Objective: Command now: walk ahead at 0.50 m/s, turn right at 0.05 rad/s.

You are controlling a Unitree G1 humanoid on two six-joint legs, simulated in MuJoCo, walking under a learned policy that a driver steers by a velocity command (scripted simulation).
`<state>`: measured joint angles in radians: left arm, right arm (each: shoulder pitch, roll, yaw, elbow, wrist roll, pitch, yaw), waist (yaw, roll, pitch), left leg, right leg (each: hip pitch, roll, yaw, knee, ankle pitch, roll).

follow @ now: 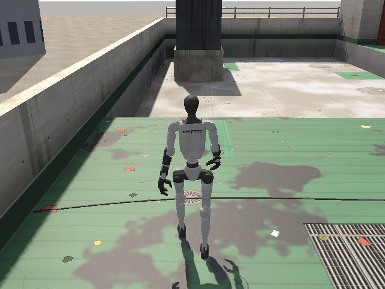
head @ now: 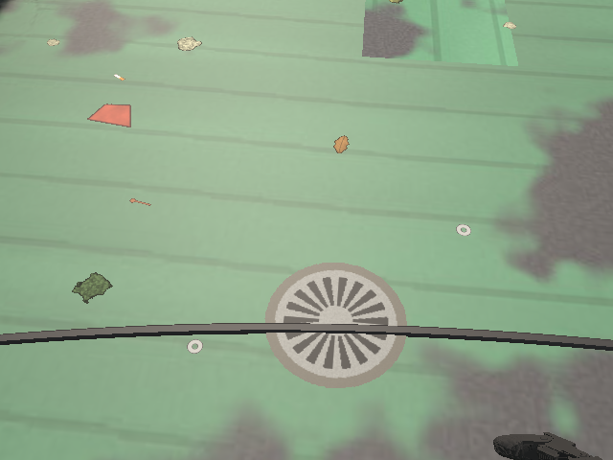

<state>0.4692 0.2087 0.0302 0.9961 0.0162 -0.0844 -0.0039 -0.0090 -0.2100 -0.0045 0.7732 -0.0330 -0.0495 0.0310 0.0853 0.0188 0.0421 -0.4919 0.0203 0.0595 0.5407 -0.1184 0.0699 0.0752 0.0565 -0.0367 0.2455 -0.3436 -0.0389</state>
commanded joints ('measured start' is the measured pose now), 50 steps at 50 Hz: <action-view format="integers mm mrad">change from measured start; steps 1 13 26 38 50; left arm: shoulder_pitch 3 -81 -193 -245 -251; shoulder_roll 155 54 91 202 137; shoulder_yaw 27 48 49 82 51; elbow -31 -106 -234 -269 -255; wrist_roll -8 14 23 -2 -6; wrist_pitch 0 99 87 108 124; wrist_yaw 8 -7 -17 7 12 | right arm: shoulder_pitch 279 251 328 240 316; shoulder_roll -146 -114 -182 -105 -134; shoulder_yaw -54 -48 -87 -68 -57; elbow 38 56 82 -27 -25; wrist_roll -17 21 12 9 8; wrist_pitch -33 -42 40 95 56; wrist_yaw -26 -61 -71 -62 -80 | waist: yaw -182 -32 -51 -82 -87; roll -52 80 -1 -105 -11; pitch -139 -67 -105 -105 -71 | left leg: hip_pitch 426 336 368 -26 381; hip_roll -17 244 265 -6 69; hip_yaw -19 20 139 -86 -189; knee -100 -264 144 453 -275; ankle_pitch -9 676 418 -284 -195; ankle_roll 65 113 32 -115 -3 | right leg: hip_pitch -135 -590 -321 -276 -457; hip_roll -211 -94 -59 -212 -122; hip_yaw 74 31 -23 342 368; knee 360 841 230 49 174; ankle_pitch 807 97 180 348 72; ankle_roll -88 28 -75 -213 -56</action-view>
